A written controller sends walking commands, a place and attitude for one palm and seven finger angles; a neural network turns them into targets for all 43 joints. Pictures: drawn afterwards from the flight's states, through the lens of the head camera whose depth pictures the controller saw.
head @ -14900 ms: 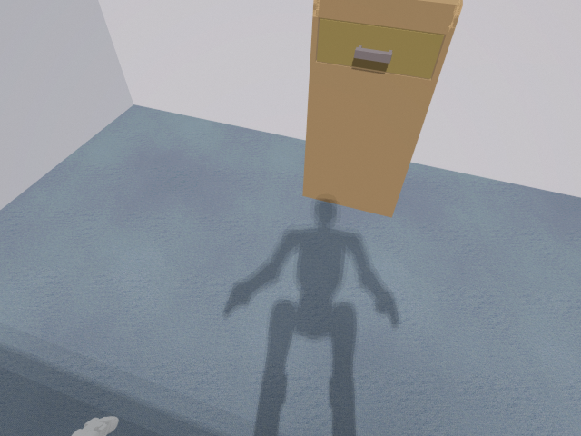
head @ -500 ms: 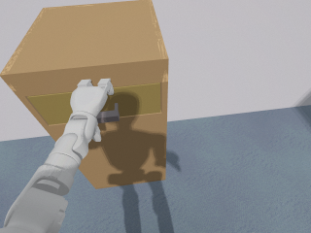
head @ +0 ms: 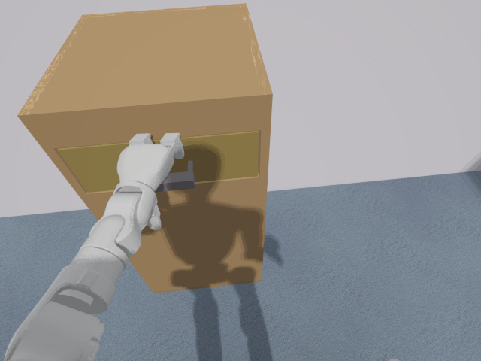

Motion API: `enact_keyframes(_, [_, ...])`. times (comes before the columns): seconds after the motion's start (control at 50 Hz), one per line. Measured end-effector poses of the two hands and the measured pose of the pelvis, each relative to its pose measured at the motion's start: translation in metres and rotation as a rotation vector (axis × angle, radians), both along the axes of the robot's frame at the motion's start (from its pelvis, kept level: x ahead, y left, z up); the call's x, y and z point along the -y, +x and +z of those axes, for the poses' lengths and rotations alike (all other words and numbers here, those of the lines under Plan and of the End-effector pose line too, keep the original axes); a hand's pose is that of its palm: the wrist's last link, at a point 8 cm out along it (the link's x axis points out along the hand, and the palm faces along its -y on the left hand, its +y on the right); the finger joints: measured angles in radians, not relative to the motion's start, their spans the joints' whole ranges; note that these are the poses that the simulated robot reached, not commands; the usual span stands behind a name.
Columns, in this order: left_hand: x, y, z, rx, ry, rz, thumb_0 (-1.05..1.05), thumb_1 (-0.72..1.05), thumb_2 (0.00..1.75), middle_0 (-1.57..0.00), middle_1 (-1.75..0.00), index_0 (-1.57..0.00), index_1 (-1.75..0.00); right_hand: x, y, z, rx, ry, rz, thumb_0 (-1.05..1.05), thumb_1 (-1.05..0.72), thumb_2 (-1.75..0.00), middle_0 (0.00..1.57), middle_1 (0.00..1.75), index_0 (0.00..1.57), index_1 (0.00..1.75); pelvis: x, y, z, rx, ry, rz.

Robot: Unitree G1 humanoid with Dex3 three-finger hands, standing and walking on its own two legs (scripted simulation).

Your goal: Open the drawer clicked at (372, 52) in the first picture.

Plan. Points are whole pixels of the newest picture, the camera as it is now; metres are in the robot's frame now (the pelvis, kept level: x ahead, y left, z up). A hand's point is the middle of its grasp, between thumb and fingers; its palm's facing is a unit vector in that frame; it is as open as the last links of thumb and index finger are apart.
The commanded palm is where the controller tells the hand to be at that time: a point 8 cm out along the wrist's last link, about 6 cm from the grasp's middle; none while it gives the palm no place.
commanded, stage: move the hooked fingers above the handle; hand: left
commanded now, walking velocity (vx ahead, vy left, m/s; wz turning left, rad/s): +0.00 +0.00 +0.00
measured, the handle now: (166, 174) +0.48 +0.19 +0.01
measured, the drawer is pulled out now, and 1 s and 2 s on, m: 0.00 0.00 0.00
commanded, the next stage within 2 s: lower the fingers behind the handle in 1.76 s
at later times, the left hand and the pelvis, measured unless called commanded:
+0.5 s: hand (143, 192) +0.40 +0.21 +0.05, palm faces -0.10 -0.04 -0.99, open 13.8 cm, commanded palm +0.39 +0.20 +0.13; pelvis +0.00 -0.02 +0.00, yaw -1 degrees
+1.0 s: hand (148, 189) +0.40 +0.20 +0.05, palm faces -0.12 -0.06 -0.99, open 13.7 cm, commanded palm +0.39 +0.20 +0.13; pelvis +0.00 -0.02 +0.00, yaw -2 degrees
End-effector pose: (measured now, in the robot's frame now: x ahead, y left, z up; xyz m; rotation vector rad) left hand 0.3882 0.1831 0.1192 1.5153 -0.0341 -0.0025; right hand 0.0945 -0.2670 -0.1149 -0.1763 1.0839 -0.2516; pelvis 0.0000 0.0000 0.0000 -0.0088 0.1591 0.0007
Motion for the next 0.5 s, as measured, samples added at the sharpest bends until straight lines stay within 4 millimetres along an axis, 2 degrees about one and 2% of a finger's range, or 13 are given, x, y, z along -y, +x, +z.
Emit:
enact_keyframes(0.08, [0.02, 0.012, 0.009, 0.073, -0.013, -0.013, 0.0, -0.49, 0.3, -0.32, -1.2, -0.33, -1.2, -0.002, 0.005, -0.003, 0.013, 0.018, -0.001, 0.01, -0.9, -0.9, 0.2, 0.3, 0.2, 0.3, 0.0, -0.002, -0.001, -0.008, 0.005, -0.012])
enact_keyframes(0.16, [0.025, 0.023, 0.017, 0.098, 0.001, 0.057, 0.0, -0.49, 0.3, -0.37, -1.25, -0.33, -1.2, -0.009, 0.005, -0.005, 0.016, 0.057, -0.013, 0.01, -0.9, -0.9, 0.2, 0.3, 0.2, 0.3, 0.003, -0.001, 0.0, -0.014, 0.013, -0.037])
enact_keyframes(0.26, [0.029, 0.026, 0.022, 0.053, 0.011, 0.122, 0.0, -0.49, 0.3, -0.38, -1.27, -0.34, -1.23, -0.016, 0.002, -0.006, 0.003, 0.098, -0.032, 0.01, -0.9, -0.9, 0.2, 0.3, 0.2, 0.3, 0.01, 0.001, 0.003, -0.003, 0.019, -0.059])
enact_keyframes(0.34, [0.008, 0.023, 0.013, -0.046, 0.017, 0.208, 0.0, -0.49, 0.3, -0.35, -1.24, -0.33, -1.23, -0.012, -0.002, -0.003, 0.002, 0.095, -0.048, 0.01, -0.9, -0.9, 0.2, 0.3, 0.21, 0.3, 0.017, 0.002, 0.005, 0.008, 0.023, -0.065])
enact_keyframes(0.42, [-0.018, 0.009, -0.002, -0.12, 0.032, 0.226, 0.0, -0.49, 0.3, -0.33, -1.22, -0.33, -1.21, 0.002, -0.004, 0.002, 0.005, 0.059, -0.048, 0.01, -0.9, -0.9, 0.21, 0.3, 0.21, 0.3, 0.022, 0.003, 0.006, 0.01, 0.02, -0.054])
enact_keyframes(0.5, [-0.022, -0.007, -0.012, -0.127, 0.023, 0.14, 0.0, -0.49, 0.3, -0.32, -1.21, -0.33, -1.21, 0.018, -0.002, 0.003, -0.003, 0.004, -0.023, 0.01, -0.9, -0.9, 0.21, 0.3, 0.21, 0.3, 0.023, 0.002, 0.004, 0.008, 0.014, -0.026])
